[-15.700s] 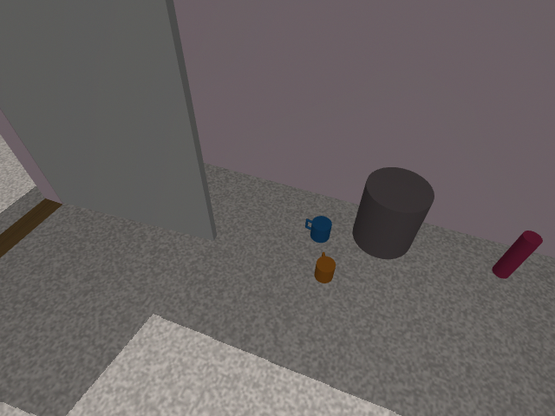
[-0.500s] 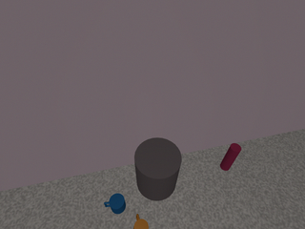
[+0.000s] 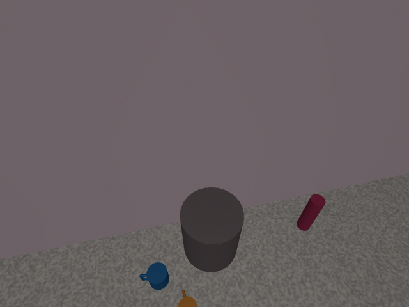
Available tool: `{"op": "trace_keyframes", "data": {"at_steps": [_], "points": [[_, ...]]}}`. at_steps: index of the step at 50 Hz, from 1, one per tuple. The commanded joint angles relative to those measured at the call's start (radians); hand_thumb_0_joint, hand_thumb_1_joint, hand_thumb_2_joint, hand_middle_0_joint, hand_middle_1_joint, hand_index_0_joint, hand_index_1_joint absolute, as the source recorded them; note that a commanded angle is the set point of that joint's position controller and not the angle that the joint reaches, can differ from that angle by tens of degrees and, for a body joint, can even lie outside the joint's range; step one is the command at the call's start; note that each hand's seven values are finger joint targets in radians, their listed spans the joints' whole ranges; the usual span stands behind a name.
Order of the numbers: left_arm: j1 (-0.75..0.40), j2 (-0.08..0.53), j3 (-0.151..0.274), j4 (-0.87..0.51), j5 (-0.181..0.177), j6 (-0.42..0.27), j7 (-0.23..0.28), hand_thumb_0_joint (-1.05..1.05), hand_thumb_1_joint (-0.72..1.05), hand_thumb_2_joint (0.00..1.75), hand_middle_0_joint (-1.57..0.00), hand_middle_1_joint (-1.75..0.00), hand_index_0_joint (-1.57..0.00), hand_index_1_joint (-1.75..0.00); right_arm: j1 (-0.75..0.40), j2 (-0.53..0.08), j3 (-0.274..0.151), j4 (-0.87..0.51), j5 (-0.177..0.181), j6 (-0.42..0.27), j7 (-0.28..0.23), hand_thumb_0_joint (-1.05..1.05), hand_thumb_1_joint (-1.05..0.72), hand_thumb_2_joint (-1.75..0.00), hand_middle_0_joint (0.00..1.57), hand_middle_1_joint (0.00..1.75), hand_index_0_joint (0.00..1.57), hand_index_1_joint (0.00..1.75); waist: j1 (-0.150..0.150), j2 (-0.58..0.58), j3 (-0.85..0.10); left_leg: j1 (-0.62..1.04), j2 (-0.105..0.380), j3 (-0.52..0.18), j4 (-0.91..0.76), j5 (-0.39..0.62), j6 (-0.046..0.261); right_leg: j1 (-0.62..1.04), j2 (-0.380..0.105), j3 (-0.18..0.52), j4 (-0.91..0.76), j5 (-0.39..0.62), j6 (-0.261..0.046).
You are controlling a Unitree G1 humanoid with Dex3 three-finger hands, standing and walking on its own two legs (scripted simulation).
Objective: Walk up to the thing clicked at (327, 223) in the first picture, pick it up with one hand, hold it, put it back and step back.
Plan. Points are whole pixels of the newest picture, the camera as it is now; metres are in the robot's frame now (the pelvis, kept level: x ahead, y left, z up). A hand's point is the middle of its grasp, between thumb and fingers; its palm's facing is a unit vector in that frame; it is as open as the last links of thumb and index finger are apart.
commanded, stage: walk up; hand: left
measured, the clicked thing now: (154, 276) +0.43 +0.25 -0.74
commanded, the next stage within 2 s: stand in 0.72 s
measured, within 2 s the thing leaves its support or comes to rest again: neither
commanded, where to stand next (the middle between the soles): +0.04 +0.01 m, yaw -2 degrees
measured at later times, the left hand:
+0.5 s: hand out of the picture +0.09 +0.25 -0.15, palm faces -0.01 -0.94 -0.34, open 7.4 cm
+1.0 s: hand out of the picture +0.08 +0.25 -0.15, palm faces -0.03 -0.94 -0.35, open 7.4 cm
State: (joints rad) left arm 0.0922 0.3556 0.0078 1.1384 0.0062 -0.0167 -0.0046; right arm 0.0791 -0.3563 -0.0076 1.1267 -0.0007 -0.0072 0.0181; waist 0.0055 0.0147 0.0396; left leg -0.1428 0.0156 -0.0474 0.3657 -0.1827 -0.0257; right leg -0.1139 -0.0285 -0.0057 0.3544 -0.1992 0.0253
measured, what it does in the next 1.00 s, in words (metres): stands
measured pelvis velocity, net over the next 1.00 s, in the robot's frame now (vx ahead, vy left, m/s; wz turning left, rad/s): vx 0.00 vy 0.00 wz -0.01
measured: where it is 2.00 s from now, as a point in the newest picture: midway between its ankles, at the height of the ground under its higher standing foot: outside the picture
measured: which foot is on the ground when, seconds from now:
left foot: down 0.00-1.00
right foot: down 0.00-1.00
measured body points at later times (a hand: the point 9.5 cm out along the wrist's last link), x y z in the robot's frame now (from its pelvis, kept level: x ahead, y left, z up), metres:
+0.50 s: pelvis +0.01 +0.00 +0.00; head +0.01 +0.00 +0.45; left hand +0.09 +0.30 -0.13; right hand +0.08 -0.30 -0.13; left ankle +0.01 +0.14 -0.75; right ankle +0.00 -0.14 -0.75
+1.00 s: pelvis +0.00 +0.00 +0.00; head +0.02 +0.00 +0.45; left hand +0.08 +0.30 -0.13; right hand +0.08 -0.30 -0.13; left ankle +0.01 +0.14 -0.75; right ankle +0.00 -0.14 -0.75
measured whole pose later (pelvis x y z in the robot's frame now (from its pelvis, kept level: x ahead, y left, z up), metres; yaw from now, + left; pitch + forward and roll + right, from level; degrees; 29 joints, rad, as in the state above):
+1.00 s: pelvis +0.00 +0.00 +0.00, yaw +0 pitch -2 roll +0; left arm 0.10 0.36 0.00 1.13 0.01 0.00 -0.01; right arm 0.09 -0.35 0.00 1.13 -0.01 0.00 0.01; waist 0.00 0.00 0.06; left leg -0.12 0.01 -0.04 0.32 -0.16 -0.03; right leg -0.10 -0.03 0.00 0.33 -0.19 0.03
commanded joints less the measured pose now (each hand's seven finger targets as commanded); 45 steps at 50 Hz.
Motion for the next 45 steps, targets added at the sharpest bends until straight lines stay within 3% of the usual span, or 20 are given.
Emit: {"op": "trace_keyframes", "data": {"at_steps": [1, 34, 36, 38, 45], "points": [[-0.054, 0.21, 0.041, -0.049, 0.0, -0.025, 0.015, 0.0, 0.9, 0.9, -0.2, -0.3, -0.2, -0.3, -0.043, -0.208, -0.043, -0.055, -0.001, -0.017, -0.017, 0.0, -0.9, -0.9, 0.2, 0.3, 0.2, 0.3, -0.007, -0.013, -0.067, 0.024, 0.095, -0.055, -0.052, 0.154, 0.046, 0.011, -0.089, 0.069, -0.063, 0.151, -0.039], [-0.061, 0.207, 0.051, -0.055, 0.007, -0.015, 0.013, 0.0, 0.9, 0.9, -0.2, -0.3, -0.2, -0.3, -0.018, -0.204, -0.04, -0.048, -0.005, -0.017, -0.022, 0.0, -0.9, -0.9, 0.2, 0.3, 0.2, 0.3, -0.011, -0.004, -0.07, 0.016, 0.09, -0.05, -0.078, 0.13, 0.047, 0.045, -0.084, 0.068, -0.065, 0.136, -0.039], [-0.051, 0.207, 0.043, -0.061, 0.002, -0.014, 0.013, 0.0, 0.9, 0.9, -0.2, -0.3, -0.2, -0.3, -0.028, -0.205, -0.037, -0.057, -0.01, -0.018, -0.024, 0.0, -0.9, -0.9, 0.2, 0.3, 0.2, 0.3, -0.007, -0.022, -0.037, 0.021, 0.106, -0.06, -0.083, 0.187, 0.037, 0.012, -0.095, 0.073, -0.065, 0.158, -0.036], [-0.041, 0.203, 0.042, -0.063, 0.0, -0.015, 0.013, 0.0, 0.9, 0.9, -0.2, -0.3, -0.2, -0.3, -0.023, -0.215, -0.039, -0.055, -0.009, -0.022, -0.026, 0.0, -0.9, -0.9, 0.2, 0.3, 0.2, 0.3, -0.003, -0.004, -0.068, 0.047, 0.112, -0.058, -0.071, 0.228, 0.039, 0.03, -0.098, 0.075, -0.063, 0.191, -0.035], [-0.038, 0.213, 0.039, -0.069, 0.004, -0.012, 0.012, 0.0, 0.9, 0.9, -0.2, -0.3, -0.2, -0.3, -0.022, -0.211, -0.039, -0.059, -0.006, -0.017, -0.024, 0.0, -0.9, -0.9, 0.2, 0.3, 0.2, 0.3, -0.01, -0.011, -0.071, 0.049, 0.104, -0.052, -0.084, 0.147, 0.036, 0.017, -0.095, 0.077, -0.074, 0.129, -0.037]]}}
